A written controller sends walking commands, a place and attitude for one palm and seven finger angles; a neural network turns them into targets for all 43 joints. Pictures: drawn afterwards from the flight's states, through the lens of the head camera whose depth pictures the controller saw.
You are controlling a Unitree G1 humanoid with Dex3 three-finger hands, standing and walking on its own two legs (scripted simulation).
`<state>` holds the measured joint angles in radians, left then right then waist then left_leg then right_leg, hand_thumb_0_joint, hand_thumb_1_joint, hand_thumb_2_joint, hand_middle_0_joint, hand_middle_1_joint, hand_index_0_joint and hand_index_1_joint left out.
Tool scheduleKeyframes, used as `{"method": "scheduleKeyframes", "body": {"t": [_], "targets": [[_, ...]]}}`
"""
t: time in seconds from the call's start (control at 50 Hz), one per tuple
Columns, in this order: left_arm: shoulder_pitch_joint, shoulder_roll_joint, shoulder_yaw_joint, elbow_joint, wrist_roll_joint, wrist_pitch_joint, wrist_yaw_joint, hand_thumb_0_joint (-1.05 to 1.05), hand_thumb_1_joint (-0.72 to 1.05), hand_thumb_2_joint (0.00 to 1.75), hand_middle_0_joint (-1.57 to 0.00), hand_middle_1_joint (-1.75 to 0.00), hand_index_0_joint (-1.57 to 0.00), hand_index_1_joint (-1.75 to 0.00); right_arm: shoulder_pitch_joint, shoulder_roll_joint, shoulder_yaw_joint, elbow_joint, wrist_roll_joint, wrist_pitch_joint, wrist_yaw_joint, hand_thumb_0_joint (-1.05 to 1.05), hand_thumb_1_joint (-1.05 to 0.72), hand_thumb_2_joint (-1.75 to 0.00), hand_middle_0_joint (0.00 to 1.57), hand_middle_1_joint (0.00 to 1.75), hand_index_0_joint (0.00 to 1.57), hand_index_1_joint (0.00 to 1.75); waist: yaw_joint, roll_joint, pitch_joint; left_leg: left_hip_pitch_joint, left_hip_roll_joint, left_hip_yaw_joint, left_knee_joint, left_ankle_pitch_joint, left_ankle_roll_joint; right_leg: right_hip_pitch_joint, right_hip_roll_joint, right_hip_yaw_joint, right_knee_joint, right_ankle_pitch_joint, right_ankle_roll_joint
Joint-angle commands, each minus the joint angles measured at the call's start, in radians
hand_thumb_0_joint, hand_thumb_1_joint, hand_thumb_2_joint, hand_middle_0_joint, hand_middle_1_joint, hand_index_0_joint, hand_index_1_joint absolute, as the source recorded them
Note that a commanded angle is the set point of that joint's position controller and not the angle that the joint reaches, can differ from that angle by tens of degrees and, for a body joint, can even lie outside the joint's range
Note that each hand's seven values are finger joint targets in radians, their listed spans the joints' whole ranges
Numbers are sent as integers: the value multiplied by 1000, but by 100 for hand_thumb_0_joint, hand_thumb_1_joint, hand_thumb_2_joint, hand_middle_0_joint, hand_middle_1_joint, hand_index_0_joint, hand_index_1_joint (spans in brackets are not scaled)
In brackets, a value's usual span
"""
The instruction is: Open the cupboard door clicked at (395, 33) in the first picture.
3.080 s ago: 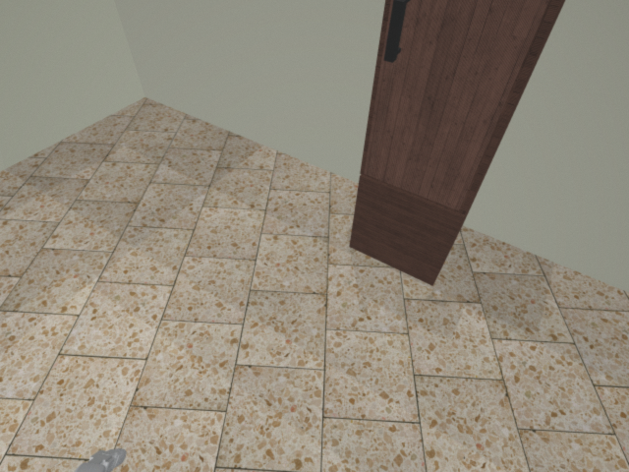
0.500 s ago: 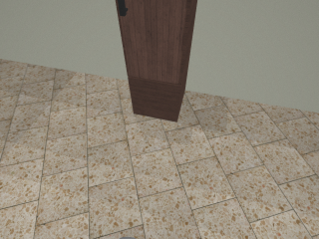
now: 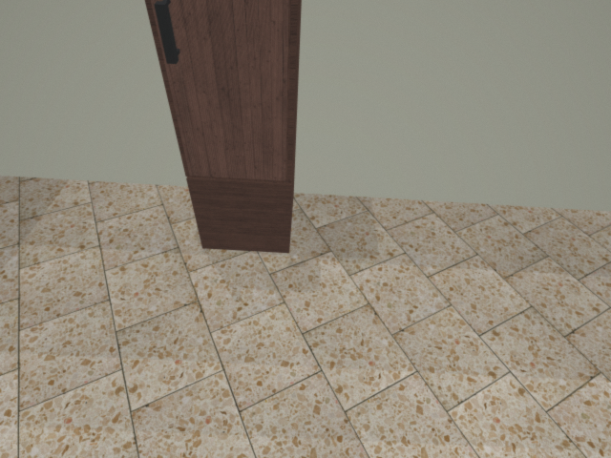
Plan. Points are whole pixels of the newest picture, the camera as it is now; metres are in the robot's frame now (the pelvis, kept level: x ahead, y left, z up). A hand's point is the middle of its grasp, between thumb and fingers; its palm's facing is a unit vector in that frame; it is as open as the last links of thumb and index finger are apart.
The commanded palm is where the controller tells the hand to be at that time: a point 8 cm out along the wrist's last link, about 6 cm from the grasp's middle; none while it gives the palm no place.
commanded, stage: take the last steps up to it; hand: left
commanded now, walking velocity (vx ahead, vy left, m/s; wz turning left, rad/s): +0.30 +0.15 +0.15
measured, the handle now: (169, 30) +1.02 +0.37 +0.13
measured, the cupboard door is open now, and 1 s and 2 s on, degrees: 0 0 0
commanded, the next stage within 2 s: come to a stop and stand still in 1.16 s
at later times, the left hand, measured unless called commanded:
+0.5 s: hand out of the picture +0.03 +0.20 -0.18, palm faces +0.21 -0.96 -0.18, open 7.4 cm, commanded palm none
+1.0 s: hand (124, 324) +0.38 +0.34 -0.16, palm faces +0.12 -0.97 -0.19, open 7.4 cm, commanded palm none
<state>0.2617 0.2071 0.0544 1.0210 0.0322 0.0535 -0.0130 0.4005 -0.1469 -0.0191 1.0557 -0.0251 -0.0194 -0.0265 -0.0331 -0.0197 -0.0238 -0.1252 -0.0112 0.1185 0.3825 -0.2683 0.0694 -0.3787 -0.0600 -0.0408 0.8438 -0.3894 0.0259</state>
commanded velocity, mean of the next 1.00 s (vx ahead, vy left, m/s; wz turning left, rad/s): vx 0.29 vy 0.08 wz -0.01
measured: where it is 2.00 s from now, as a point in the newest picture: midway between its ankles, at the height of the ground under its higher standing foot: (252, 401)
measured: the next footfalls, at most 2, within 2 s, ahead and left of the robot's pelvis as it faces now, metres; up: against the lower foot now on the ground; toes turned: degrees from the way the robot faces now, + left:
right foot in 0.12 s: +0.06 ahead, -0.13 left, +0.00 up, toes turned -6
left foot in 0.56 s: +0.30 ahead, +0.22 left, +0.00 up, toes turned +16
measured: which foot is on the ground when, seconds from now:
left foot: down 0.00-0.12, up 0.14-0.54, down 0.56-1.00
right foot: up 0.00-0.10, down 0.12-0.58, up 0.60-1.00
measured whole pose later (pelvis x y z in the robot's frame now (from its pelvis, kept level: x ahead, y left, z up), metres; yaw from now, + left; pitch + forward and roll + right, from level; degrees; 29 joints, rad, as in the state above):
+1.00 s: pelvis +0.31 +0.16 -0.01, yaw +4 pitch +0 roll +2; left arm 0.20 0.15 0.08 1.01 0.03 0.01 -0.01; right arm 0.36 -0.14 -0.04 1.10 -0.02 -0.06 -0.02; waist -0.01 -0.02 -0.02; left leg -0.06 -0.06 0.23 0.32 -0.26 0.08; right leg -0.56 -0.13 -0.06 0.90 -0.19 0.02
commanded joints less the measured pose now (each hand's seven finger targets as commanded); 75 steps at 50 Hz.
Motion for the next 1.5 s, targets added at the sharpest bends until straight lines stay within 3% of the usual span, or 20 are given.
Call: {"method": "scheduleKeyframes", "body": {"t": [0.0, 0.06, 0.1, 0.12, 0.26, 0.48, 0.52, 0.56, 0.66, 0.74, 0.94, 1.04, 1.1, 1.12, 1.14, 1.16, 1.24, 1.3, 1.42, 1.48], "targets": [[-102, 18, -8, -96, -1, -54, 0, 0, 90, 90, -20, -30, -20, -30, 78, -158, -32, -3, -4, -17, -3, 0, -90, -90, 20, 30, 20, 30, -3, 160, 117, -22, 251, -296, -176, -48, 125, -27, 9, -66, -190, -45, -15], [53, 19, 5, -33, -2, -69, 10, 0, 90, 90, -20, -30, -20, -30, 50, -133, -26, 10, 4, -15, 3, 0, -90, -90, 20, 30, 20, 30, 76, 73, 75, -203, 176, -204, -29, -104, 62, 303, 7, -74, -416, 120, -25], [243, 163, 37, 24, 6, -92, 33, 0, 90, 90, -20, -30, -20, -30, 33, -53, -14, -24, 16, -25, 14, 0, -90, -90, 20, 30, 20, 30, 150, -264, 23, -572, 20, -30, 371, -254, -34, 643, -367, 374, -615, -107, -146], [296, 197, 45, 36, -11, -89, 39, 0, 90, 90, -20, -30, -20, -30, -27, -115, -29, -58, -6, -18, 17, 0, -90, -90, 20, 30, 20, 30, 163, -215, 39, -613, 51, -83, 532, -286, -51, 541, -471, 518, -708, -225, -203], [146, 54, 9, 32, -9, -128, 41, 0, 90, 90, -20, -30, -20, -30, 8, -34, -43, -11, -8, 26, 55, 0, -90, -90, 20, 30, 20, 30, 35, -86, 191, -556, 128, -69, 678, 72, -107, 250, -266, 39, -714, 168, -101], [166, 135, 26, 73, 10, -136, 48, 0, 90, 90, -20, -30, -20, -30, -181, -72, -42, -120, 6, -3, 90, 0, -90, -90, 20, 30, 20, 30, 27, -154, 183, -315, 123, 16, 292, 92, -67, 233, -282, -99, -569, 409, -77], [177, 128, 27, 78, 5, -128, 44, 0, 90, 90, -20, -30, -20, -30, 71, -149, -62, -47, -8, -17, 71, 0, -90, -90, 20, 30, 20, 30, -75, -15, 11, 41, 65, 27, 184, 87, -48, 185, -220, -162, -207, 486, -50], [260, 26, 15, 45, -20, -113, 27, 0, 90, 90, -20, -30, -20, -30, 244, -356, -104, 3, -8, -29, 34, 0, -90, -90, 20, 30, 20, 30, -101, 479, -220, 347, 404, -491, -14, 168, 49, -156, 45, -116, 408, -257, -21], [107, 4, 22, 47, -5, -101, 10, 0, 90, 90, -20, -30, -20, -30, -70, -149, -41, -59, -1, -50, 9, 0, -90, -90, 20, 30, 20, 30, 9, 105, 30, -88, 313, -237, -116, 164, 10, -176, -100, 26, 492, 76, -36], [188, -27, 23, 61, 2, -59, 11, 0, 90, 90, -20, -30, -20, -30, -113, -102, -37, -51, 6, -61, 6, 0, -90, -90, 20, 30, 20, 30, 75, 134, 62, -183, 276, -141, -218, 52, 31, -138, -84, 21, 405, 160, -16], [-88, -11, 21, -68, 0, -60, -1, 0, 90, 90, -20, -30, -20, -30, 20, -119, -50, 4, 0, -67, 3, 0, -90, -90, 20, 30, 20, 30, 15, 16, 160, 44, 329, -139, -249, 138, 128, -279, -98, 3, 11, 181, -3], [-136, -39, 10, -90, -1, -79, 3, 0, 90, 90, -20, -30, -20, -30, 84, -110, -43, 49, -8, -54, 1, 0, -90, -90, 20, 30, 20, 30, -11, 77, 153, 97, 304, -70, -120, 391, 104, -153, -29, -72, -180, 116, -37], [33, -8, 17, -33, 1, -99, 10, 0, 90, 90, -20, -30, -20, -30, 71, -104, -37, 58, 3, -49, 2, 0, -90, -90, 20, 30, 20, 30, 68, 61, 45, 50, 239, 10, 131, 592, 37, 148, 36, -114, -348, 226, -70], [159, 44, 30, 10, 4, -111, 16, 0, 90, 90, -20, -30, -20, -30, 55, -90, -34, 48, 13, -54, 7, 0, -90, -90, 20, 30, 20, 30, 119, -4, -35, -92, 194, 54, 308, 496, -3, 368, -53, -3, -354, 326, -112], [272, 143, 56, 37, 3, -121, 28, 0, 90, 90, -20, -30, -20, -30, 77, -44, -28, 16, 20, -62, 13, 0, -90, -90, 20, 30, 20, 30, 135, -212, -134, -348, 74, 114, 569, 91, -57, 608, -303, 337, -403, 517, -222], [323, 179, 54, 53, -17, -123, 30, 0, 90, 90, -20, -30, -20, -30, 35, -70, -27, 0, 18, -56, 11, 0, -90, -90, 20, 30, 20, 30, 149, -179, -155, -440, 25, 30, 799, -329, -66, 630, -413, 469, -485, 676, -324], [73, 46, 30, 1, -10, -120, 47, 0, 90, 90, -20, -30, -20, -30, -54, -14, -31, -7, 5, -18, 17, 0, -90, -90, 20, 30, 20, 30, 56, 28, 51, -422, 145, -98, 787, -141, -67, 232, -297, 192, -577, 469, -228], [-25, 18, 6, -16, 0, -113, 54, 0, 90, 90, -20, -30, -20, -30, 30, 34, -14, 23, 11, 14, 12, 0, -90, -90, 20, 30, 20, 30, -9, -38, 56, -251, 122, -69, 518, -111, -102, 103, -223, 11, -551, 719, -183], [-20, 102, 30, -21, -11, -57, 58, 0, 90, 90, -20, -30, -20, -30, -27, -43, -36, -19, 15, 36, 6, 0, -90, -90, 20, 30, 20, 30, 12, -126, 36, -136, 60, -11, 189, 141, -113, 137, -166, -14, -375, 662, -138], [48, 27, 18, -41, -25, -34, 60, 0, 90, 90, -20, -30, -20, -30, -18, -186, -63, -43, 4, 23, -2, 0, -90, -90, 20, 30, 20, 30, 14, 210, -38, 59, 352, -275, 58, 887, 25, -23, -3, -89, -108, 115, -12]]}}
